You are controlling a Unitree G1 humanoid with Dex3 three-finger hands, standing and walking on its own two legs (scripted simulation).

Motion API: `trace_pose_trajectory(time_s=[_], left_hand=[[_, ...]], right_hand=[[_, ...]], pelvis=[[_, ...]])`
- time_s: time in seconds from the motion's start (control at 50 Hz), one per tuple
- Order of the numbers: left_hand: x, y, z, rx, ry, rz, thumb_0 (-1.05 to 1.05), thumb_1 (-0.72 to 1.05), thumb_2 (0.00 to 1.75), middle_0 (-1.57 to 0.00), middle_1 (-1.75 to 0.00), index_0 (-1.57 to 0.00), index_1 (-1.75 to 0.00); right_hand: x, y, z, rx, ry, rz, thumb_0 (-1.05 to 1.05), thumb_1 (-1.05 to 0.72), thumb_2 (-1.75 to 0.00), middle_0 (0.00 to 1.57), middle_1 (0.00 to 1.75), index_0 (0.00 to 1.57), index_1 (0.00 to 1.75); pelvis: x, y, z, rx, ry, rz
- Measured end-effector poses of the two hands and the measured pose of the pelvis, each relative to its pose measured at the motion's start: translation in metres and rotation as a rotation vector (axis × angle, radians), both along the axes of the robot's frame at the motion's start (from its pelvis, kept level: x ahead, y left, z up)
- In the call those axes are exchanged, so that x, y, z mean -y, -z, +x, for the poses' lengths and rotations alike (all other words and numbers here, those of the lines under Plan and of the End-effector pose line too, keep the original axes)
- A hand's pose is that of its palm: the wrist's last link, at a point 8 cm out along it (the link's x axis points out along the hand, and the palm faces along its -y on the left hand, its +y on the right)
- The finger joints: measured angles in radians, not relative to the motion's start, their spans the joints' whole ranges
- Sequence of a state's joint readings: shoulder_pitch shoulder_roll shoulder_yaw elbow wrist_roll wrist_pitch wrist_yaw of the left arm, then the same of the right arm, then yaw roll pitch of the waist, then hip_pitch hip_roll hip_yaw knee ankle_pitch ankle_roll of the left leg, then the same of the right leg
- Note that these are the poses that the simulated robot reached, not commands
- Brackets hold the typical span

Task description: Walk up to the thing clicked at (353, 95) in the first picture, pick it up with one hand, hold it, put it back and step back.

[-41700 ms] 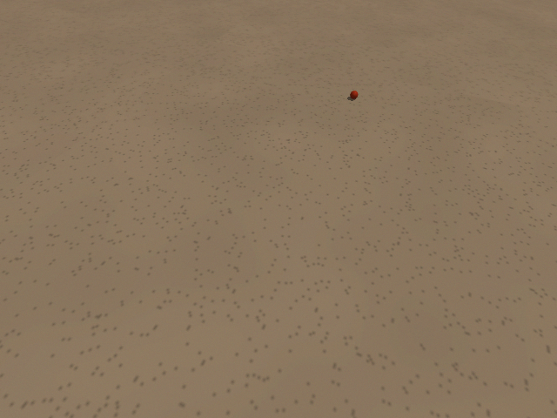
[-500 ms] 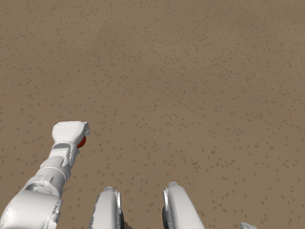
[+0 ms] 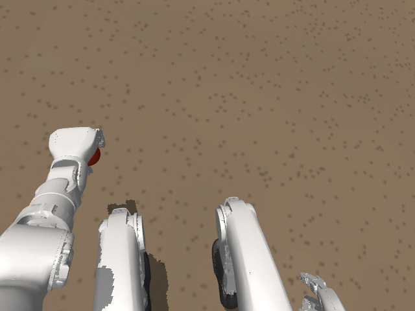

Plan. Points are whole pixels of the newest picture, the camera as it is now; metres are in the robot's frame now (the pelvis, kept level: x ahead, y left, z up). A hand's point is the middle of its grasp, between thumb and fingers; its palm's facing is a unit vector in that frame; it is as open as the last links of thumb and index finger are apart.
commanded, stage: crouch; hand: left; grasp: from above
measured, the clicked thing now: (87, 154) +0.45 +0.22 -0.19
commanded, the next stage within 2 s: lower in 0.84 s
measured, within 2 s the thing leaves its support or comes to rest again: neither
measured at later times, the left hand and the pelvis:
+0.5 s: hand (96, 160) +0.45 +0.21 -0.25, palm faces -0.46 -0.03 -0.89, open 7.7 cm; pelvis -0.01 +0.00 -0.07, yaw -2 degrees
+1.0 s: hand (101, 160) +0.46 +0.21 -0.29, palm faces -0.46 -0.03 -0.89, open 7.7 cm; pelvis -0.01 -0.01 -0.12, yaw -3 degrees
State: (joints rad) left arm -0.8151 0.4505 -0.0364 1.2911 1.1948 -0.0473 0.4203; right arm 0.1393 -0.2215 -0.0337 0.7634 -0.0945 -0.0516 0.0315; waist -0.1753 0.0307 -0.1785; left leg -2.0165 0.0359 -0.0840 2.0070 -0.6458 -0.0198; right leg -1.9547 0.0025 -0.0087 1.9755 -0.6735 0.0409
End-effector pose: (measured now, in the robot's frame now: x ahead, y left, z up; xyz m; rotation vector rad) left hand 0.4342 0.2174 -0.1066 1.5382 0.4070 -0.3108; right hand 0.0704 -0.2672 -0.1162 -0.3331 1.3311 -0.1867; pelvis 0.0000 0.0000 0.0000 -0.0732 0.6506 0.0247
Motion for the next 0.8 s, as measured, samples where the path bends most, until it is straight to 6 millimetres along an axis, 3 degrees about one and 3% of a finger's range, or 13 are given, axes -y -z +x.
trace_pose_trajectory(time_s=[0.16, 0.36, 0.6, 0.8], left_hand=[[0.0, 0.034, 0.011, -0.008, -0.028, -0.002, 0.01, 0.28, 0.39, -0.93, -0.5, -0.87, -0.45], [0.002, 0.065, 0.018, -0.03, -0.02, -0.009, 0.01, 0.28, 0.38, -0.93, -0.5, -0.87, -0.45], [0.005, 0.092, 0.024, -0.021, -0.015, -0.012, 0.01, 0.28, 0.39, -0.92, -0.51, -0.86, -0.46], [0.006, 0.109, 0.028, -0.029, -0.013, -0.014, 0.01, 0.3, 0.38, -0.91, -0.52, -0.85, -0.47]], right_hand=[[0.006, 0.024, 0.004, -0.01, -0.017, -0.009, 0.0, -0.91, -0.9, 0.21, 0.3, 0.21, 0.3], [0.007, 0.049, -0.015, -0.054, -0.007, 0.003, 0.0, -0.91, -0.9, 0.21, 0.3, 0.21, 0.3], [0.005, 0.077, -0.045, -0.104, 0.003, 0.023, 0.0, -0.91, -0.9, 0.21, 0.3, 0.21, 0.3], [0.005, 0.094, -0.057, -0.121, -0.013, 0.03, 0.0, -0.91, -0.9, 0.21, 0.3, 0.21, 0.3]], pelvis=[[0.002, 0.027, 0.0, -0.005, 0.009, -0.006], [0.003, 0.055, -0.002, 0.006, 0.02, -0.007], [0.004, 0.087, -0.009, 0.033, 0.029, -0.009], [0.005, 0.106, -0.011, 0.055, 0.036, -0.013]])
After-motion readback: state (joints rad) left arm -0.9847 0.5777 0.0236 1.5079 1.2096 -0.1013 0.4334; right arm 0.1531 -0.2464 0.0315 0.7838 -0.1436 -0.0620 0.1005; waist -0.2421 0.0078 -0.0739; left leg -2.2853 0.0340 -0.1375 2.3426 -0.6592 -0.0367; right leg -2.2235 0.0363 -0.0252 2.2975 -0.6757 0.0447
